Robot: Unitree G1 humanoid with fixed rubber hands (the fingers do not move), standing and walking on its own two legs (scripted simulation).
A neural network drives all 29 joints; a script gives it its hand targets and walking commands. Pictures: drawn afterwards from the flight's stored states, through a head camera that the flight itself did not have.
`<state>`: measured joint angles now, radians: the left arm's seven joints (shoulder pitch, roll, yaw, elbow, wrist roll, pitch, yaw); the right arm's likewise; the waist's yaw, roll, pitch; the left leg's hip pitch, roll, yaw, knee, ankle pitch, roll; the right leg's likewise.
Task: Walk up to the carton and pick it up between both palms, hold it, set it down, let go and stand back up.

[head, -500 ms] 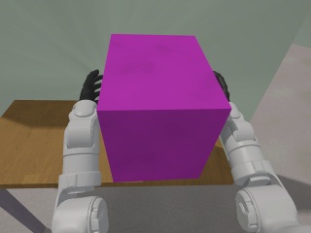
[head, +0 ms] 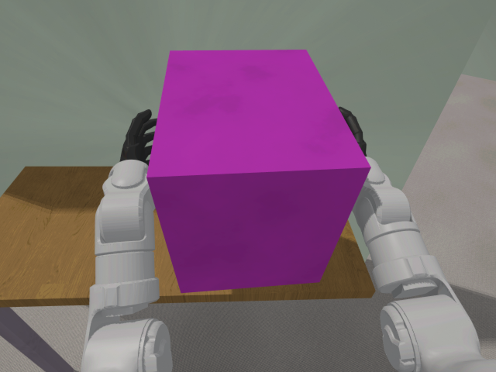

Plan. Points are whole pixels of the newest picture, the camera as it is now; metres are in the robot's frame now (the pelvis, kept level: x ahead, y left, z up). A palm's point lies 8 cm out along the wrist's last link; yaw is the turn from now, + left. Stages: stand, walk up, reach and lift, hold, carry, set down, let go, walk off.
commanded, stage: hold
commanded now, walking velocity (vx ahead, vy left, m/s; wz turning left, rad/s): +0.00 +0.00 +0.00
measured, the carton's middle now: (245, 167) +0.39 +0.00 +0.16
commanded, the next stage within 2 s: none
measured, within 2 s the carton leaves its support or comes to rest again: neither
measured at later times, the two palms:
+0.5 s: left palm (133, 158) +0.36 +0.17 +0.22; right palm (351, 152) +0.37 -0.16 +0.21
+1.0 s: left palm (134, 160) +0.36 +0.17 +0.21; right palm (351, 153) +0.36 -0.16 +0.21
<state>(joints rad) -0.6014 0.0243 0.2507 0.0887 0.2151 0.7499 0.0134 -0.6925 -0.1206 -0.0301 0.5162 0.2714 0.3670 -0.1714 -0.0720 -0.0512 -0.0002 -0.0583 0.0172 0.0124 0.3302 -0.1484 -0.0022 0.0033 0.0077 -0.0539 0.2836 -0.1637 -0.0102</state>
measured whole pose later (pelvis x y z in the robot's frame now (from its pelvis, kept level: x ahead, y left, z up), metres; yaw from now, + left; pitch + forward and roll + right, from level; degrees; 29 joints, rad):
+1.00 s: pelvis +0.00 +0.00 +0.00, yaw +0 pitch -6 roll -1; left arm -0.62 0.03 0.26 0.07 0.22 0.80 0.00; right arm -0.71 -0.11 -0.05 0.50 0.27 0.43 -0.18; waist -0.07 -0.05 -0.02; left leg -0.07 0.01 0.00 0.33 -0.15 0.00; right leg -0.01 0.01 -0.04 0.29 -0.16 -0.01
